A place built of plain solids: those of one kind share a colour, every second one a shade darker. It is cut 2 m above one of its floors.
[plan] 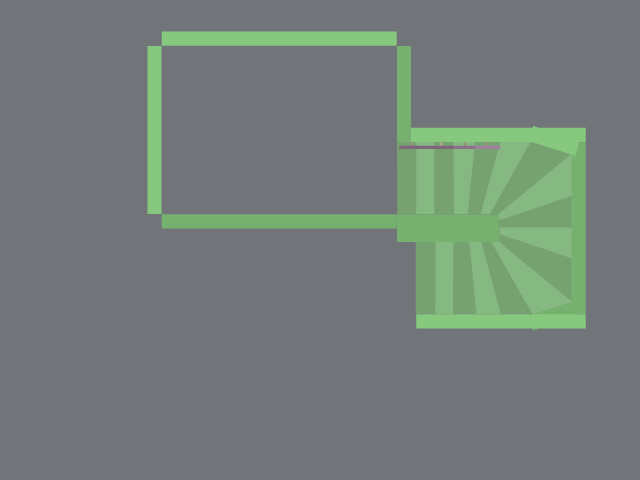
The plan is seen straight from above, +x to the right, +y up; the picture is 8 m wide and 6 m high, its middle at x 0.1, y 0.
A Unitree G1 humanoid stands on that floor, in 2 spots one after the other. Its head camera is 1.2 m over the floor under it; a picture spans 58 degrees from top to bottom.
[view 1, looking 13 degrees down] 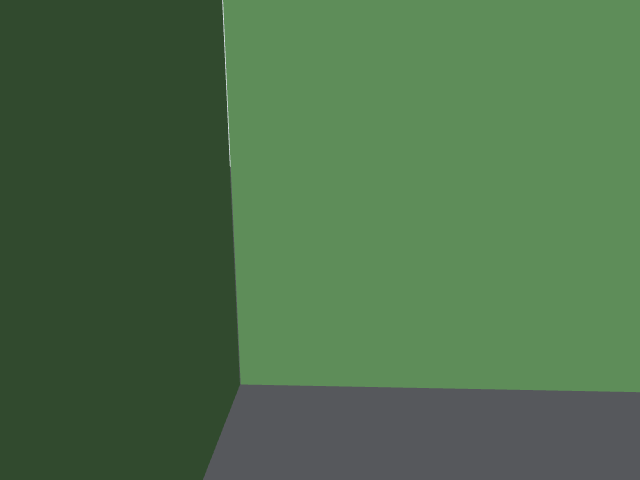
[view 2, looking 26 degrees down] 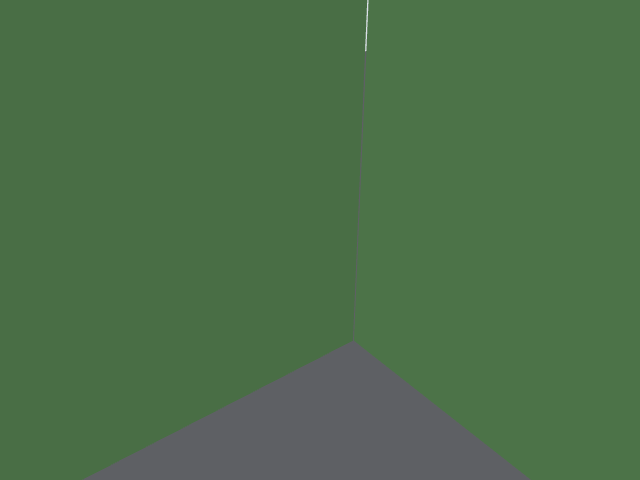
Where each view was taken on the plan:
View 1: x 0.07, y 0.79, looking -178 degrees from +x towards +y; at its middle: wall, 2.00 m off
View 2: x -0.88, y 1.42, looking -127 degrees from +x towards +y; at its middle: wall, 1.53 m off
